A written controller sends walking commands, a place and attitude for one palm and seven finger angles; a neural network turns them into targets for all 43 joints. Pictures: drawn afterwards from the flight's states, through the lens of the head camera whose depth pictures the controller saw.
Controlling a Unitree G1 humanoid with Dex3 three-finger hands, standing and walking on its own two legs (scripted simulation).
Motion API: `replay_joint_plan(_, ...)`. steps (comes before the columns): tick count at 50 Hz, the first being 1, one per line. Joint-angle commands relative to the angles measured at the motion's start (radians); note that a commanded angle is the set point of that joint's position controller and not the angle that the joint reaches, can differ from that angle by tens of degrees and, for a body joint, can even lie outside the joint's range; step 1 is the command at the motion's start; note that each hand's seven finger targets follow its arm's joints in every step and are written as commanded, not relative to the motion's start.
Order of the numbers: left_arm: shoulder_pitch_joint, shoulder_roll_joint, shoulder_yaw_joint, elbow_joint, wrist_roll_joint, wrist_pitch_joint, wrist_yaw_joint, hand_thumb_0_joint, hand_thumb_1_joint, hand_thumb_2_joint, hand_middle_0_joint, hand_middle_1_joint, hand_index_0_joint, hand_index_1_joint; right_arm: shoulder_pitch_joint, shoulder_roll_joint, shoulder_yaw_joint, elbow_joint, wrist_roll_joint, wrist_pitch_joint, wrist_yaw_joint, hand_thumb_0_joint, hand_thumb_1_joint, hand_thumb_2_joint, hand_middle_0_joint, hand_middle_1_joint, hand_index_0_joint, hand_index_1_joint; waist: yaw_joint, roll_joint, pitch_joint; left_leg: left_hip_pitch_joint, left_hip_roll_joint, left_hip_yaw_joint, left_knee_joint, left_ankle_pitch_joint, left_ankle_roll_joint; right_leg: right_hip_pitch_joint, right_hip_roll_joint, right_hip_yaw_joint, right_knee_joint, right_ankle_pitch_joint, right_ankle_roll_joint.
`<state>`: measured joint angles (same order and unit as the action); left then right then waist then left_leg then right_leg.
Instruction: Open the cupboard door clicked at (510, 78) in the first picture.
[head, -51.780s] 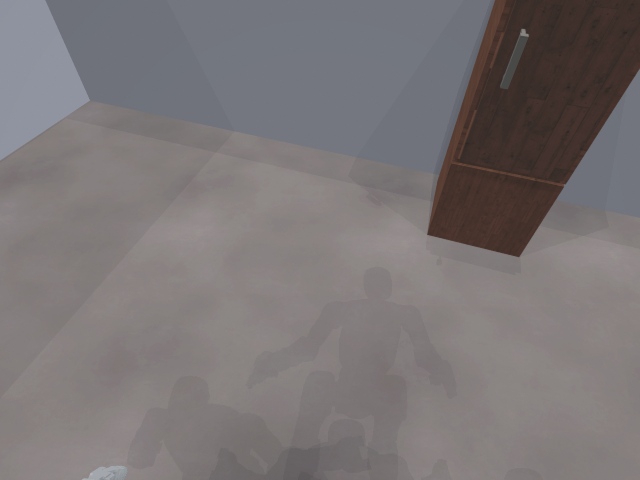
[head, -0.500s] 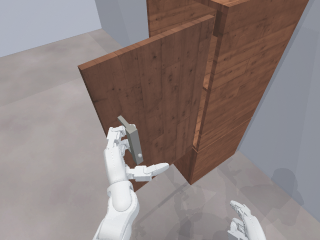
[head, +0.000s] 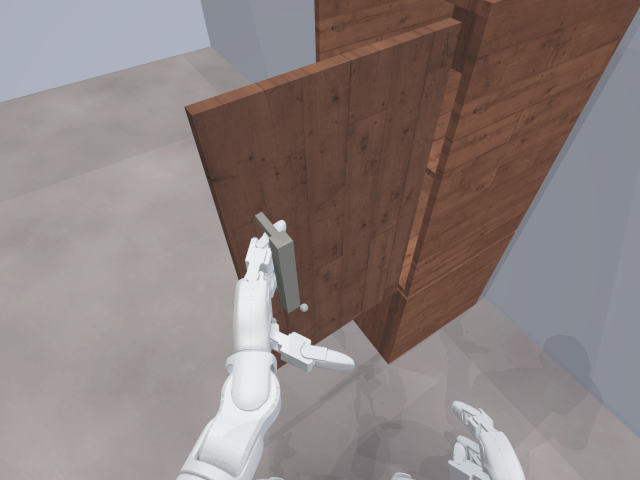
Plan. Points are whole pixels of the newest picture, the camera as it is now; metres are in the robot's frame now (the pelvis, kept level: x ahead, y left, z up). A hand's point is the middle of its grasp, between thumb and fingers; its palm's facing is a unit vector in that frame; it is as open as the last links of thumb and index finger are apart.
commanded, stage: slide the hand sideways off the handle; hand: left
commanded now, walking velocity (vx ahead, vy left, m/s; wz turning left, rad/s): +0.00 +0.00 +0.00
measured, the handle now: (277, 264) +0.37 +0.09 +0.07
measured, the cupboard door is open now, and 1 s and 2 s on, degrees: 92 94 94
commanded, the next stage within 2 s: draw the hand back to the body in 1.10 s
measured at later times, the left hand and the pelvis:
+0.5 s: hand (284, 340) +0.26 +0.06 +0.07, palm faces -0.09 -1.00 -0.01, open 16.3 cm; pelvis +0.03 +0.00 +0.00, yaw -1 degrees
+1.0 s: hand (228, 376) +0.22 +0.12 +0.07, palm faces -0.06 -1.00 -0.03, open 16.3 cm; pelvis +0.03 -0.01 -0.02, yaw +0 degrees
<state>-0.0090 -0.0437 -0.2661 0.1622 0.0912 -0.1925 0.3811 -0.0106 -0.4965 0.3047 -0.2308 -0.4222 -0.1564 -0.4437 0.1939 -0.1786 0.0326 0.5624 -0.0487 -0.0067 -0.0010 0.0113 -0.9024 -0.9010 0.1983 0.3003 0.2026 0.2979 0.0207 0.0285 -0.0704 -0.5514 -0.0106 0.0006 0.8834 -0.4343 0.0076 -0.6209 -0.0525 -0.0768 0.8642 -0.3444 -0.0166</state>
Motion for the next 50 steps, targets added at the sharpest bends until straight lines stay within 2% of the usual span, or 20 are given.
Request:
replay_joint_plan(1, -0.268, -0.017, -0.139, -0.298, -0.066, -0.127, -0.385, 0.000, -0.500, 0.300, -0.150, -0.300, -0.150, -0.300, -0.038, -0.123, -0.035, -0.202, 0.045, -0.096, -0.024, 0.000, -0.900, -0.900, 0.200, 0.300, 0.200, 0.300, -0.067, -0.038, -0.221, 0.062, -0.007, -0.027, -0.160, 0.098, 0.016, 0.170, 0.031, 0.040, -0.138, 0.090, -0.028)
replay_joint_plan(3, -0.223, -0.038, -0.090, -0.289, -0.153, -0.099, -0.404, 0.000, -0.500, 0.300, -0.150, -0.300, -0.150, -0.300, -0.051, -0.124, -0.027, -0.217, 0.060, -0.118, -0.031, 0.000, -0.900, -0.900, 0.200, 0.300, 0.200, 0.300, -0.060, -0.069, -0.162, 0.042, -0.006, -0.039, -0.181, 0.029, 0.009, 0.144, 0.036, 0.025, -0.160, -0.007, -0.019)
replay_joint_plan(5, -0.185, -0.028, -0.043, -0.294, -0.177, -0.073, -0.372, 0.000, -0.500, 0.300, -0.150, -0.300, -0.150, -0.300, -0.050, -0.129, -0.026, -0.224, 0.063, -0.136, -0.030, 0.000, -0.900, -0.900, 0.200, 0.300, 0.200, 0.300, -0.047, -0.111, -0.152, 0.024, -0.006, -0.047, -0.194, 0.001, 0.003, 0.142, 0.037, 0.014, -0.159, -0.050, -0.013)
replay_joint_plan(6, -0.160, -0.020, -0.029, -0.302, -0.171, -0.066, -0.352, 0.000, -0.500, 0.300, -0.150, -0.300, -0.150, -0.300, -0.052, -0.130, -0.028, -0.227, 0.062, -0.142, -0.027, 0.000, -0.900, -0.900, 0.200, 0.300, 0.200, 0.300, -0.035, -0.099, -0.150, 0.024, -0.007, -0.047, -0.199, 0.009, 0.001, 0.142, 0.038, 0.012, -0.155, -0.048, -0.015)
replay_joint_plan(9, -0.106, 0.003, -0.015, -0.349, -0.129, -0.061, -0.304, 0.000, -0.500, 0.300, -0.150, -0.300, -0.150, -0.300, -0.030, -0.131, -0.034, -0.233, 0.051, -0.152, -0.014, 0.000, -0.900, -0.900, 0.200, 0.300, 0.200, 0.300, -0.030, -0.101, -0.178, 0.029, -0.005, -0.041, -0.185, 0.057, 0.001, 0.146, 0.035, 0.013, -0.134, 0.001, -0.015)
replay_joint_plan(11, -0.023, 0.046, 0.009, -0.366, -0.104, -0.059, -0.294, 0.000, -0.500, 0.300, -0.150, -0.300, -0.150, -0.300, -0.019, -0.135, -0.037, -0.243, 0.047, -0.148, -0.006, 0.000, -0.900, -0.900, 0.200, 0.300, 0.200, 0.300, -0.013, -0.116, -0.191, 0.013, -0.007, -0.030, -0.174, 0.097, 0.003, 0.175, 0.034, 0.022, -0.131, 0.038, -0.017)
replay_joint_plan(14, 0.042, 0.058, 0.010, -0.422, -0.084, -0.062, -0.301, 0.000, -0.500, 0.300, -0.150, -0.300, -0.150, -0.300, -0.018, -0.131, -0.036, -0.260, 0.044, -0.144, -0.002, 0.000, -0.900, -0.900, 0.200, 0.300, 0.200, 0.300, -0.010, -0.076, -0.185, 0.011, -0.007, -0.017, -0.162, 0.118, 0.001, 0.173, 0.032, 0.026, -0.116, 0.073, -0.020)
replay_joint_plan(17, 0.127, 0.082, 0.039, -0.464, -0.097, -0.057, -0.313, 0.000, -0.500, 0.300, -0.150, -0.300, -0.150, -0.300, -0.014, -0.129, -0.037, -0.273, 0.043, -0.141, -0.003, 0.000, -0.900, -0.900, 0.200, 0.300, 0.200, 0.300, -0.005, -0.094, -0.192, 0.001, -0.007, -0.009, -0.151, 0.143, 0.003, 0.197, 0.034, 0.031, -0.115, 0.114, -0.017)
replay_joint_plan(21, 0.217, 0.120, 0.083, -0.553, -0.115, -0.062, -0.323, 0.000, -0.500, 0.300, -0.150, -0.300, -0.150, -0.300, -0.007, -0.127, -0.036, -0.285, 0.045, -0.143, -0.008, 0.000, -0.900, -0.900, 0.200, 0.300, 0.200, 0.300, -0.002, -0.079, -0.195, -0.004, -0.009, -0.008, -0.136, 0.179, 0.002, 0.212, 0.037, 0.032, -0.101, 0.163, -0.018)
replay_joint_plan(22, 0.246, 0.106, 0.072, -0.583, -0.123, -0.067, -0.326, 0.000, -0.500, 0.300, -0.150, -0.300, -0.150, -0.300, -0.007, -0.124, -0.035, -0.293, 0.042, -0.147, -0.007, 0.000, -0.900, -0.900, 0.200, 0.300, 0.200, 0.300, -0.003, -0.063, -0.197, -0.003, -0.009, -0.006, -0.130, 0.189, 0.003, 0.211, 0.036, 0.033, -0.096, 0.181, -0.016)
replay_joint_plan(26, 0.292, 0.126, 0.076, -0.625, -0.128, -0.096, -0.349, 0.000, -0.500, 0.300, -0.150, -0.300, -0.150, -0.300, 0.013, -0.131, -0.039, -0.287, 0.042, -0.161, -0.014, 0.000, -0.900, -0.900, 0.200, 0.300, 0.200, 0.300, -0.031, -0.078, -0.175, -0.016, -0.008, -0.010, -0.100, 0.188, 0.005, 0.174, 0.040, 0.033, -0.084, 0.185, -0.010)
replay_joint_plan(27, 0.311, 0.127, 0.073, -0.644, -0.134, -0.103, -0.361, 0.000, -0.500, 0.300, -0.150, -0.300, -0.150, -0.300, 0.016, -0.130, -0.040, -0.290, 0.041, -0.167, -0.014, 0.000, -0.900, -0.900, 0.200, 0.300, 0.200, 0.300, -0.030, -0.053, -0.182, -0.017, -0.009, -0.010, -0.092, 0.190, 0.005, 0.169, 0.038, 0.034, -0.078, 0.189, -0.009)
replay_joint_plan(30, 0.367, 0.159, 0.103, -0.657, -0.146, -0.110, -0.394, 0.000, -0.500, 0.300, -0.150, -0.300, -0.150, -0.300, 0.032, -0.137, -0.044, -0.295, 0.046, -0.175, -0.018, 0.000, -0.900, -0.900, 0.200, 0.300, 0.200, 0.300, -0.034, -0.069, -0.196, -0.029, -0.009, -0.013, -0.073, 0.197, 0.006, 0.163, 0.040, 0.034, -0.065, 0.201, -0.006)
replay_joint_plan(33, 0.437, 0.187, 0.145, -0.663, -0.166, -0.107, -0.424, 0.000, -0.500, 0.300, -0.150, -0.300, -0.150, -0.300, 0.041, -0.140, -0.048, -0.299, 0.048, -0.182, -0.024, 0.000, -0.900, -0.900, 0.200, 0.300, 0.200, 0.300, -0.024, -0.074, -0.205, -0.043, -0.011, -0.012, -0.061, 0.214, 0.004, 0.176, 0.040, 0.036, -0.055, 0.223, -0.006)
replay_joint_plan(36, 0.492, 0.201, 0.160, -0.704, -0.184, -0.105, -0.447, 0.000, -0.500, 0.300, -0.150, -0.300, -0.150, -0.300, 0.042, -0.139, -0.048, -0.310, 0.051, -0.188, -0.025, 0.000, -0.900, -0.900, 0.200, 0.300, 0.200, 0.300, -0.016, -0.037, -0.224, -0.042, -0.014, -0.012, -0.049, 0.257, 0.004, 0.187, 0.040, 0.034, -0.040, 0.268, -0.008)
replay_joint_plan(37, 0.508, 0.208, 0.177, -0.705, -0.193, -0.106, -0.452, 0.000, -0.500, 0.300, -0.150, -0.300, -0.150, -0.300, 0.045, -0.138, -0.048, -0.312, 0.052, -0.189, -0.027, 0.000, -0.900, -0.900, 0.200, 0.300, 0.200, 0.300, -0.017, -0.062, -0.217, -0.053, -0.013, -0.012, -0.045, 0.255, 0.003, 0.189, 0.039, 0.034, -0.038, 0.274, -0.005)
replay_joint_plan(39, 0.536, 0.216, 0.196, -0.707, -0.204, -0.108, -0.464, 0.000, -0.500, 0.300, -0.150, -0.300, -0.150, -0.300, 0.043, -0.139, -0.050, -0.315, 0.054, -0.187, -0.030, 0.000, -0.900, -0.900, 0.200, 0.300, 0.200, 0.300, -0.017, -0.084, -0.207, -0.070, -0.014, -0.011, -0.041, 0.235, 0.003, 0.186, 0.041, 0.036, -0.039, 0.258, -0.002)
replay_joint_plan(42, 0.538, 0.225, 0.211, -0.721, -0.219, -0.117, -0.480, 0.000, -0.500, 0.300, -0.150, -0.300, -0.150, -0.300, 0.034, -0.142, -0.051, -0.318, 0.056, -0.193, -0.034, 0.000, -0.900, -0.900, 0.200, 0.300, 0.200, 0.300, -0.021, -0.065, -0.185, -0.091, -0.016, -0.010, -0.025, 0.204, 0.004, 0.167, 0.039, 0.050, -0.045, 0.216, -0.001)
replay_joint_plan(45, 0.613, 0.250, 0.255, -0.722, -0.243, -0.128, -0.506, 0.000, -0.500, 0.300, -0.150, -0.300, -0.150, -0.300, 0.036, -0.141, -0.057, -0.321, 0.060, -0.193, -0.038, 0.000, -0.900, -0.900, 0.200, 0.300, 0.200, 0.300, -0.008, -0.074, -0.203, -0.106, -0.017, -0.008, -0.018, 0.204, 0.003, 0.185, 0.037, 0.055, -0.042, 0.214, -0.001)
replay_joint_plan(50, 0.627, 0.272, 0.288, -0.736, -0.276, -0.146, -0.546, 0.000, -0.500, 0.300, -0.150, -0.300, -0.150, -0.300, 0.029, -0.146, -0.062, -0.319, 0.068, -0.198, -0.046, 0.000, -0.900, -0.900, 0.200, 0.300, 0.200, 0.300, -0.016, -0.053, -0.183, -0.123, -0.015, -0.013, -0.003, 0.176, 0.001, 0.147, 0.041, 0.058, -0.039, 0.159, -0.002)
